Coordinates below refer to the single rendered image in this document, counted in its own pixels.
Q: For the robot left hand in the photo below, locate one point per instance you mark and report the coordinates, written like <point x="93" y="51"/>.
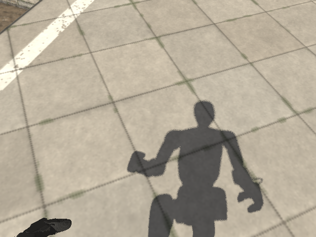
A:
<point x="44" y="227"/>

